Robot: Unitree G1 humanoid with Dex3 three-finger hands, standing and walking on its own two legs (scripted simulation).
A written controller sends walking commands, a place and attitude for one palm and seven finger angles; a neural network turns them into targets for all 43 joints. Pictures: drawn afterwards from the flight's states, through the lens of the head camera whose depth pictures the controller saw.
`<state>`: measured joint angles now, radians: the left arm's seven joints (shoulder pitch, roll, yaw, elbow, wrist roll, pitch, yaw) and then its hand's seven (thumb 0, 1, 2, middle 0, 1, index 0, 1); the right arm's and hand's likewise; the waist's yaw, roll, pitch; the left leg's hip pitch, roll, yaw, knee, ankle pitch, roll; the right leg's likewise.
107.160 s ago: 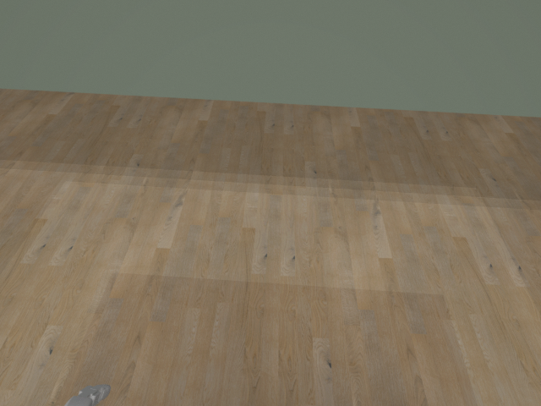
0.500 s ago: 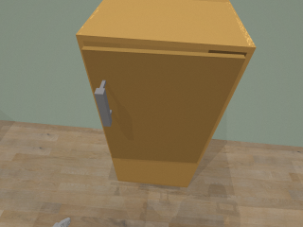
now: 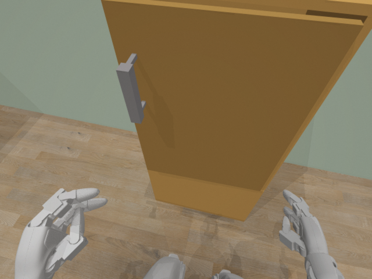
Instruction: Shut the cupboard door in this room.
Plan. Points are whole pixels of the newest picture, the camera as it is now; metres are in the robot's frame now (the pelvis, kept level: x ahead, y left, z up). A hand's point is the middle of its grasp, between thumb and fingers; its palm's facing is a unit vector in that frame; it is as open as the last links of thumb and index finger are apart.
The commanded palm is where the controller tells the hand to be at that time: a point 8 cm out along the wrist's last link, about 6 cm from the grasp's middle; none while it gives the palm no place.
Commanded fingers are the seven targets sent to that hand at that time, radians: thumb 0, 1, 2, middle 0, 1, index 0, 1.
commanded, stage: raise the hand and make a fist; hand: left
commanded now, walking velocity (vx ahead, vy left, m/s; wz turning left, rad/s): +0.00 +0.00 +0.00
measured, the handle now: (135, 89) +0.47 +0.18 +0.14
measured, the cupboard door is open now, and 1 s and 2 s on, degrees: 2 2 2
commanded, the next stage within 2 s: bring the fist close to the handle in 1.30 s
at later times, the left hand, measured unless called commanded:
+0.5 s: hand (104, 211) +0.21 +0.18 +0.09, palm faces -0.16 -0.99 -0.02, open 3.3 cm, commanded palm +0.19 +0.25 +0.11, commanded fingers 0.00 0.90 0.90 -1.23 -1.42 -1.23 -1.42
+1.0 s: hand (61, 170) +0.25 +0.24 +0.16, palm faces -0.02 -1.00 -0.07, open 3.1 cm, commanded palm +0.22 +0.29 +0.14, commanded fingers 0.00 0.90 0.90 -1.30 -1.50 -1.30 -1.50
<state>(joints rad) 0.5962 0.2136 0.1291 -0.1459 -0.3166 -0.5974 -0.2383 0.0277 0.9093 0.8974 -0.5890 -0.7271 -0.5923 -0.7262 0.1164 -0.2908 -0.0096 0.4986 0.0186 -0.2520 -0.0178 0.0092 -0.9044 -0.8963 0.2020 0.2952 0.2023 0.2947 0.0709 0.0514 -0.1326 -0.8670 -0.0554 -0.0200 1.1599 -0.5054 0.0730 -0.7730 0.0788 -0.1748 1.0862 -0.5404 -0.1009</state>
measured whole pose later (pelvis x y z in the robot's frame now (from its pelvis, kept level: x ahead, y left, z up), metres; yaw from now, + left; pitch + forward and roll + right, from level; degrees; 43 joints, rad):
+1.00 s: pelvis +0.01 +0.05 +0.05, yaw -2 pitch +5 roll -4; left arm 0.31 0.29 0.18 -0.15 -0.29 -0.19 -0.22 0.02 0.90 0.90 -1.30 -1.49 -1.30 -1.49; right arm 0.28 -0.25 0.07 0.52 0.04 -0.19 -0.04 0.01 -0.90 -0.90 0.21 0.30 0.21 0.30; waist 0.01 0.05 -0.08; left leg -0.53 -0.09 0.04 0.82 -0.38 0.12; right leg -0.45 0.06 -0.08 0.77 -0.39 -0.03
